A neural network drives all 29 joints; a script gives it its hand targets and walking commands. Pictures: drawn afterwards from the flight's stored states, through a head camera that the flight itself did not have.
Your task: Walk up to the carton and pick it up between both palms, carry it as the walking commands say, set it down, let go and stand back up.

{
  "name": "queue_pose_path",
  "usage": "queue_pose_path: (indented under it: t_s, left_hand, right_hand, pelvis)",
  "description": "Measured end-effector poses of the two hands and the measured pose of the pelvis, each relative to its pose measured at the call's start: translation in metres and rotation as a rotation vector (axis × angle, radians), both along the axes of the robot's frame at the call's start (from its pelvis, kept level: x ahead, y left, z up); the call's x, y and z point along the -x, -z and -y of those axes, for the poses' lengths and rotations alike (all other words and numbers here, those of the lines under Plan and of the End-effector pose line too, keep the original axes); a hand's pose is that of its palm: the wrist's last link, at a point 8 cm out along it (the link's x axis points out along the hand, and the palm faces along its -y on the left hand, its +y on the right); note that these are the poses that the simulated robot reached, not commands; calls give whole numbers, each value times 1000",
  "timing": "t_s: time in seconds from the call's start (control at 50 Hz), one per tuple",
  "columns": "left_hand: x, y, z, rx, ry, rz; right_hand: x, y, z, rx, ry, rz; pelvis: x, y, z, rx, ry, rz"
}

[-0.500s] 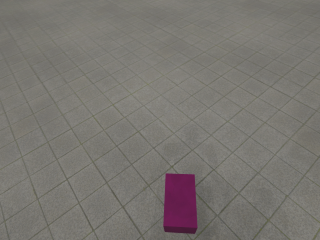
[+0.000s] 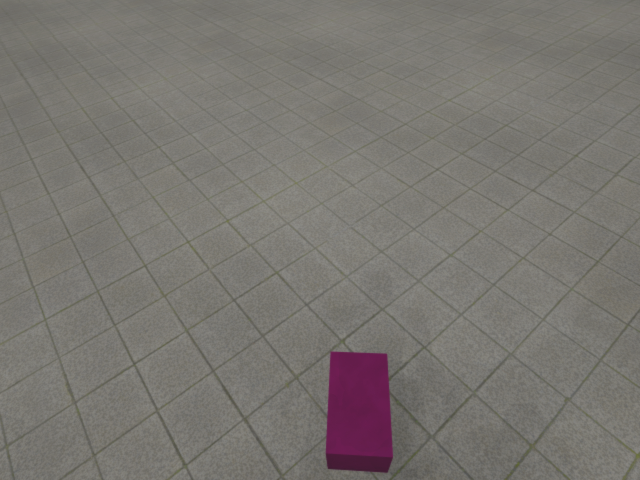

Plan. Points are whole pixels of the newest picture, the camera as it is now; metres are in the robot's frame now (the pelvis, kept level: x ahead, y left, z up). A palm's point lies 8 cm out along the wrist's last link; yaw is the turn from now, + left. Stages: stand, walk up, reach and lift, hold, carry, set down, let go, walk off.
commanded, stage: stand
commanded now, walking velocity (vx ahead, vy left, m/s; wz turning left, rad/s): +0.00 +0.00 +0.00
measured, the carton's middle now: (358, 410) +0.43 -0.03 -0.69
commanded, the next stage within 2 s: reach and lift in 0.36 s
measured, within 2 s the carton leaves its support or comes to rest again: neither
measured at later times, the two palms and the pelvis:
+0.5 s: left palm out of the picture +0.09 +0.24 -0.13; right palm out of the picture +0.10 -0.25 -0.13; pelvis -0.02 +0.00 -0.01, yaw +0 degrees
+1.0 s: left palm (214, 451) +0.19 +0.20 -0.15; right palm (522, 473) +0.18 -0.24 -0.17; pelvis -0.04 -0.01 -0.06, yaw +1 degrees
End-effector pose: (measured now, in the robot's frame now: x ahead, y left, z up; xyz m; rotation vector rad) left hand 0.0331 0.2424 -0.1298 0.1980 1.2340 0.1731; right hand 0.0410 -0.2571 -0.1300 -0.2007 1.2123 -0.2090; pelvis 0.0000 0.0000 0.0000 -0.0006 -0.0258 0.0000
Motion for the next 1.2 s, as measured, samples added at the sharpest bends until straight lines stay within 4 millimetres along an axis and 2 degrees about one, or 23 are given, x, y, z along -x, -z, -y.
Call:
queue_pose_path:
  t_s: [0.14, 0.4, 0.44, 0.54, 0.6, 0.66, 0.72, 0.78, 0.84, 0.92, 1.04, 1.2]
  left_hand:
    - [9, -2, -2, -12, -6, -17]
    - [8, 1, -1, 4, -10, -19]
    - [-10, 3, 0, 15, -6, -10]
    - [-94, -10, 8, 24, 39, 101]
    - [-124, -19, 13, 30, 51, 121]
    - [-128, -16, 15, 48, 56, 101]
    - [-116, -5, 15, 57, 47, 56]
    - [-104, 9, 17, 64, 38, 46]
    - [-107, 19, 21, 59, 40, 90]
    - [-129, 28, 30, 55, 48, 162]
    - [-171, 23, 44, 47, 71, 260]
    - [-208, 29, 52, 62, 66, 310]
  right_hand:
    - [2, 3, -2, -12, 0, -2]
    - [0, 0, -2, -6, -4, -4]
    - [-16, 2, -4, -20, -22, 6]
    - [-82, -7, -13, -47, -69, 82]
    - [-100, -12, -15, -55, -71, 71]
    - [-103, -9, -15, -63, -69, 39]
    - [-105, -2, -16, -71, -80, 34]
    - [-108, 8, -18, -79, -103, 57]
    - [-112, 22, -19, -85, -124, 92]
    - [-125, 37, -18, -84, -133, 134]
    - [-147, 42, -15, -65, -128, 178]
    - [-195, 41, -21, -49, -144, 269]
  pelvis:
    - [1, 0, 0, 0, 0, 1]
    - [3, 1, -1, 1, -1, -7]
    - [9, 6, -1, 2, -4, -15]
    - [19, 13, -1, 3, -4, -6]
    - [14, 14, 0, 2, -4, -12]
    - [8, 14, 0, 2, -4, -33]
    - [6, 16, 0, 1, -3, -81]
    - [9, 22, 0, 2, -8, -149]
    - [17, 32, 1, -1, -10, -208]
    - [29, 47, 4, -9, -11, -251]
    - [44, 60, 11, -20, -12, -264]
    - [58, 74, 15, -27, -14, -309]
